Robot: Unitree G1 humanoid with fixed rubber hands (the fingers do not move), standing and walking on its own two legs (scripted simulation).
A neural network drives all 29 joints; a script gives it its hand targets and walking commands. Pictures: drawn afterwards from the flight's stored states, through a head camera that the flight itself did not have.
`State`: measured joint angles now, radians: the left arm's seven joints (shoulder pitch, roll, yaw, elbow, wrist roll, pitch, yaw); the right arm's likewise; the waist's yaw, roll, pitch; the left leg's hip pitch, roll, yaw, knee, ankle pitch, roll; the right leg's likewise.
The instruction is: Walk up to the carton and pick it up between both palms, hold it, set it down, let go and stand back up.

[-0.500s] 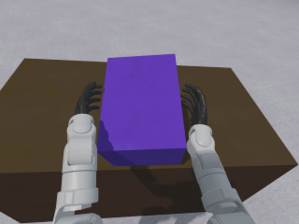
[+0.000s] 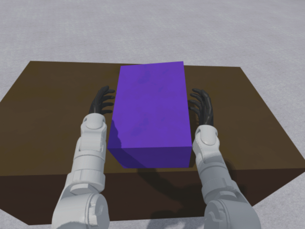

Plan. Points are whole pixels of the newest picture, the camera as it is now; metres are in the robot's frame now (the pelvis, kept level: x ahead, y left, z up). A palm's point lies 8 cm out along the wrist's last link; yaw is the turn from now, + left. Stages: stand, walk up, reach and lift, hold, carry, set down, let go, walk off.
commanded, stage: set down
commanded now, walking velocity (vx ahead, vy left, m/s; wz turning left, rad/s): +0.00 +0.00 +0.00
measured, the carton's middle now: (153, 114) +0.43 -0.03 +0.04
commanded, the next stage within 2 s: none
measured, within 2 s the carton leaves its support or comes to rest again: neither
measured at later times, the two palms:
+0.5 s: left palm (99, 112) +0.41 +0.13 +0.08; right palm (200, 121) +0.37 -0.16 +0.08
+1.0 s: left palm (103, 113) +0.43 +0.12 +0.06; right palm (199, 123) +0.38 -0.16 +0.06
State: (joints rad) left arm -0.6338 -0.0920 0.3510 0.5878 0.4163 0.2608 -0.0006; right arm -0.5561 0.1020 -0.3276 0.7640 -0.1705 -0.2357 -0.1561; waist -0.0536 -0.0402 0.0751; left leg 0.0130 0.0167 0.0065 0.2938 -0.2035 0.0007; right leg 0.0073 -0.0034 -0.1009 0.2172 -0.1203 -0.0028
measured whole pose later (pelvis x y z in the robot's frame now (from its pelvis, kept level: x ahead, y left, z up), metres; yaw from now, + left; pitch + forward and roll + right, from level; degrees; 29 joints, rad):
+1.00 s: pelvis +0.01 +0.01 +0.00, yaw +0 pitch +4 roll -1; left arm -0.80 -0.02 0.49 1.04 0.42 -0.07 0.04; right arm -0.68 0.18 -0.68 0.94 -0.44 -0.34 -0.13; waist -0.07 -0.03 -0.01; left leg -0.19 0.01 0.01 0.32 -0.20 0.00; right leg -0.19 -0.01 -0.10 0.23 -0.11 0.00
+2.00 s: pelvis +0.01 +0.01 +0.00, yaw -1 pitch +15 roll -1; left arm -0.91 0.00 0.59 1.19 0.50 -0.16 0.04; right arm -0.74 0.22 -0.89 0.94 -0.60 -0.32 -0.10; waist -0.10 -0.03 -0.10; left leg -0.41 0.01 0.02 0.35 -0.20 0.00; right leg -0.41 -0.01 -0.09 0.26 -0.10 0.00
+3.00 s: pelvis +0.01 +0.00 -0.01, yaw +0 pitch +16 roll -1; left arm -0.93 -0.03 0.67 1.16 0.58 -0.21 -0.01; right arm -0.73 0.23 -0.92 0.90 -0.65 -0.33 -0.09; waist -0.09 -0.02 -0.10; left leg -0.46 0.01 0.01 0.37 -0.20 0.00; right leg -0.48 -0.02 -0.10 0.31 -0.12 0.00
